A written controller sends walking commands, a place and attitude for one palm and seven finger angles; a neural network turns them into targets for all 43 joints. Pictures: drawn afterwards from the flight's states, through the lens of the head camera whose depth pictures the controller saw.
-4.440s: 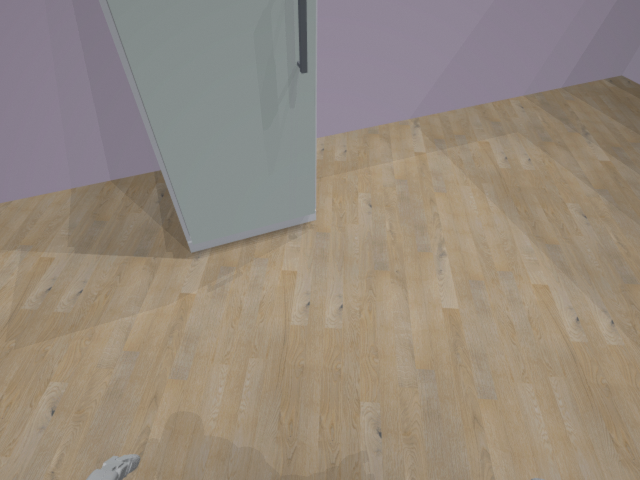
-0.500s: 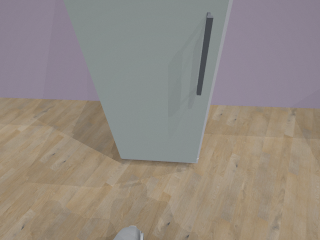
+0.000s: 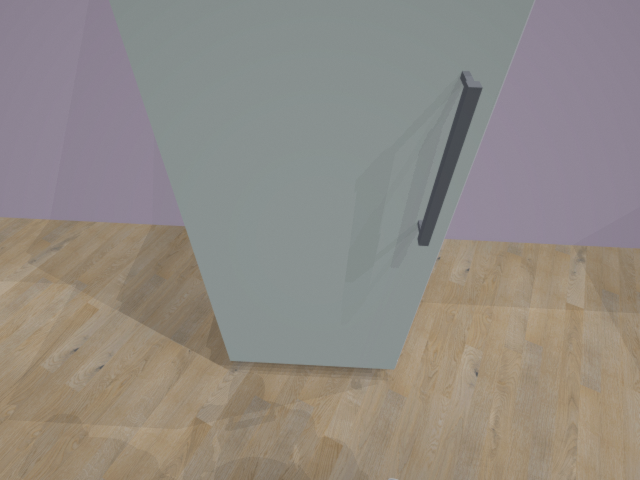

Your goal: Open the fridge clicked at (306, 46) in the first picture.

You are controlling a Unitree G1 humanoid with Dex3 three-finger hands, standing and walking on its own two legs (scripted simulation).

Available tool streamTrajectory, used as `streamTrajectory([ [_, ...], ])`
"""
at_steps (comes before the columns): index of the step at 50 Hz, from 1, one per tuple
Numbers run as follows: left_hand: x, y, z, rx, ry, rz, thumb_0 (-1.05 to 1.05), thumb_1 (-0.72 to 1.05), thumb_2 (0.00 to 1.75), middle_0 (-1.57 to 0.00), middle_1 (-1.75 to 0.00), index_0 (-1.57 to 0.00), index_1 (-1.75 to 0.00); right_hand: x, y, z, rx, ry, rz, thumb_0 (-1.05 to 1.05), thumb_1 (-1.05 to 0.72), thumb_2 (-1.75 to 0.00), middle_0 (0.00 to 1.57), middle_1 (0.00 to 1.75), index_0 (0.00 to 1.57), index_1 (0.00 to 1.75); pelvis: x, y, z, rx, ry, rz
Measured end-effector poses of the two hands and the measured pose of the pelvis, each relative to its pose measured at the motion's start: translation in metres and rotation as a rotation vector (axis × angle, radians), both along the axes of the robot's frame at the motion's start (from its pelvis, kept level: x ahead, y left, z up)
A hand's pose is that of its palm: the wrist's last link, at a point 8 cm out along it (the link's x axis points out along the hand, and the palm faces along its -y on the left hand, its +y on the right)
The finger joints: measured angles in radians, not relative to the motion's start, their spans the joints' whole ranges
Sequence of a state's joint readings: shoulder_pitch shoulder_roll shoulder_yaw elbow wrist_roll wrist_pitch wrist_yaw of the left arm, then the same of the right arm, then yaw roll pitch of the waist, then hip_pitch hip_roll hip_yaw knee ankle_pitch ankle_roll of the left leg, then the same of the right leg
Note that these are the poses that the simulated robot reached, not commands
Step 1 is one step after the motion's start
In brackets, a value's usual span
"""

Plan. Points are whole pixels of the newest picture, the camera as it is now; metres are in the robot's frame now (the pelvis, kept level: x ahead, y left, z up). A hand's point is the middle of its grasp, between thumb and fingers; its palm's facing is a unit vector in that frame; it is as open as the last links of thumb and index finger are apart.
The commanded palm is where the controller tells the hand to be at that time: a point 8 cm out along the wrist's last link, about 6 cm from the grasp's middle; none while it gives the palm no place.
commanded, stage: come to a stop and stand still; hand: right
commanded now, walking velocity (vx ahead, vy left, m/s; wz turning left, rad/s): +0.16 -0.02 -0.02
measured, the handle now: (441, 170) +0.55 -0.16 +0.11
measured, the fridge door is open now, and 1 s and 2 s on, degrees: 0 0 0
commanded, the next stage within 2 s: look again from close up in 1.56 s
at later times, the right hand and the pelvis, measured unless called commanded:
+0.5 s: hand out of the picture +0.05 -0.20 -0.18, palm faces +0.03 +0.97 -0.24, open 7.4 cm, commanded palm none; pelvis +0.01 +0.00 +0.00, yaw +2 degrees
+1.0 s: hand out of the picture -0.04 -0.15 -0.16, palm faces +0.11 +0.97 -0.24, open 7.4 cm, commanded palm none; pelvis -0.01 +0.03 +0.01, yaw +0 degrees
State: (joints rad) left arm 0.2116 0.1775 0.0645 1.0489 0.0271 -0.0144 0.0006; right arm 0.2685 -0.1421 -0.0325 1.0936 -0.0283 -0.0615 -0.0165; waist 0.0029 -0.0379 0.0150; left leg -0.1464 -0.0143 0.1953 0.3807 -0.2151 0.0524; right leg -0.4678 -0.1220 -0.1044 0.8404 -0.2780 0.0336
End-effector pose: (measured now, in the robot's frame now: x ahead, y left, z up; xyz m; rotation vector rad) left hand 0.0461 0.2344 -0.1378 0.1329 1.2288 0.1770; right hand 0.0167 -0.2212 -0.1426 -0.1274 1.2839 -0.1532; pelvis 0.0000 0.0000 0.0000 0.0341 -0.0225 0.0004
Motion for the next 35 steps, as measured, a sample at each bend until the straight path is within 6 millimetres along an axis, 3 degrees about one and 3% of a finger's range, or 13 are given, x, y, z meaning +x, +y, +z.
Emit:
streamTrajectory([
  [4, 0.046, -0.011, 0.007, 0.019, -0.045, -0.056, 0.00, 0.93, 0.90, -0.20, -0.30, -0.19, -0.29, -0.013, 0.002, -0.013, 0.051, 0.074, -0.047, 0.00, -0.91, -0.90, 0.20, 0.30, 0.20, 0.30, 0.022, -0.009, -0.003, 0.012, -0.004, -0.006],
  [7, 0.070, -0.026, 0.007, 0.035, -0.060, -0.087, 0.00, 0.92, 0.90, -0.20, -0.30, -0.19, -0.29, -0.021, -0.001, -0.025, 0.081, 0.140, -0.080, 0.00, -0.91, -0.90, 0.20, 0.30, 0.20, 0.30, 0.039, -0.019, -0.009, 0.017, -0.010, -0.011],
  [11, 0.083, -0.046, 0.007, 0.032, -0.050, -0.082, -0.01, 0.93, 0.90, -0.20, -0.30, -0.19, -0.29, -0.021, -0.004, -0.026, 0.088, 0.210, -0.078, 0.00, -0.91, -0.90, 0.20, 0.30, 0.20, 0.30, 0.051, -0.027, -0.007, -0.015, -0.016, 0.018],
  [15, 0.085, -0.048, 0.007, 0.036, -0.058, -0.037, -0.02, 0.95, 0.90, -0.20, -0.30, -0.20, -0.29, -0.012, -0.013, -0.019, 0.065, 0.239, -0.039, 0.00, -0.91, -0.90, 0.20, 0.30, 0.20, 0.30, 0.047, -0.031, -0.003, -0.018, -0.013, 0.029],
  [19, 0.068, -0.031, 0.009, 0.054, -0.037, -0.008, -0.03, 0.96, 0.90, -0.21, -0.30, -0.20, -0.30, 0.005, -0.026, -0.013, 0.010, 0.197, -0.017, 0.00, -0.90, -0.90, 0.20, 0.30, 0.20, 0.30, 0.034, -0.023, -0.001, -0.011, -0.006, 0.034],
  [25, 0.019, 0.006, 0.004, 0.057, 0.030, 0.024, -0.02, 0.93, 0.90, -0.21, -0.30, -0.20, -0.29, 0.031, -0.028, -0.005, -0.059, 0.071, 0.000, 0.00, -0.91, -0.90, 0.20, 0.30, 0.20, 0.30, 0.014, 0.002, -0.003, -0.017, -0.011, 0.034],
  [30, -0.020, 0.036, -0.019, 0.003, 0.077, 0.044, -0.01, 0.92, 0.90, -0.20, -0.30, -0.20, -0.29, 0.033, -0.002, 0.003, -0.101, -0.033, 0.023, 0.00, -0.91, -0.90, 0.20, 0.30, 0.20, 0.29, 0.000, 0.030, -0.012, -0.050, -0.020, 0.024],
  [35, -0.047, 0.049, -0.020, -0.057, 0.133, 0.052, 0.00, 0.92, 0.90, -0.20, -0.30, -0.19, -0.29, 0.003, 0.034, 0.019, -0.085, -0.012, 0.010, 0.00, -0.91, -0.90, 0.20, 0.30, 0.20, 0.30, -0.006, 0.045, 0.000, -0.077, -0.017, 0.034],
])
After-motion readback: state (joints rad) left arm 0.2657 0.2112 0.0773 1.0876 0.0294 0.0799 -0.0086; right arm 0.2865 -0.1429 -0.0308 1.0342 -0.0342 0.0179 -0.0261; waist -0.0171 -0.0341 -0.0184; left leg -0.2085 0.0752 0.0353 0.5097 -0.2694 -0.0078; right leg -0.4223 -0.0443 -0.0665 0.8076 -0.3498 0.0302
